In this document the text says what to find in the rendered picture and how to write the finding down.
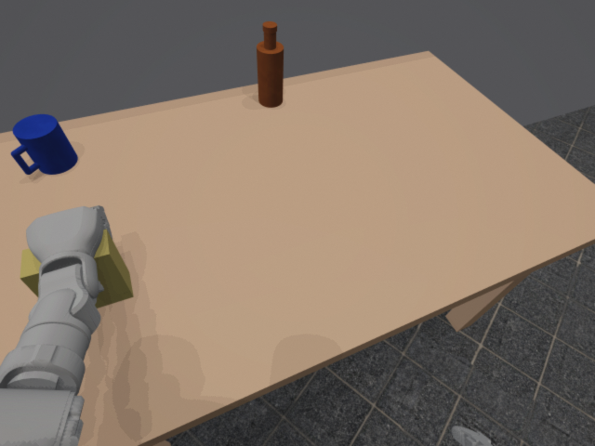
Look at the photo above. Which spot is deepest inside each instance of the robot left hand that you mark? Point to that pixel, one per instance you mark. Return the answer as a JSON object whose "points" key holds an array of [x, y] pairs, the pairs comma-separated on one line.
{"points": [[78, 229]]}

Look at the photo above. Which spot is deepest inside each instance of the sponge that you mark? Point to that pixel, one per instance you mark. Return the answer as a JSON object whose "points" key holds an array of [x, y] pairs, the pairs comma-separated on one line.
{"points": [[112, 272]]}

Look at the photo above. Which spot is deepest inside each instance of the left robot forearm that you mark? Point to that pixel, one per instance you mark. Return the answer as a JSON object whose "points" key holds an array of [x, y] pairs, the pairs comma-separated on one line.
{"points": [[52, 347]]}

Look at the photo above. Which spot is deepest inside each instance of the robot left upper arm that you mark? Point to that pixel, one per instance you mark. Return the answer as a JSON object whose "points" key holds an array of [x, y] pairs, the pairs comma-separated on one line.
{"points": [[37, 417]]}

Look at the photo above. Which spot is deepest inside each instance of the robot right hand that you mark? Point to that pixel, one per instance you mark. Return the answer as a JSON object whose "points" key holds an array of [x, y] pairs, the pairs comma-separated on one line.
{"points": [[467, 437]]}

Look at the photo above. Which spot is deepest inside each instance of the table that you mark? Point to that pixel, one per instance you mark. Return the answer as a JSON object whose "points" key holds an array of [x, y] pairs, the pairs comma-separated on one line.
{"points": [[264, 244]]}

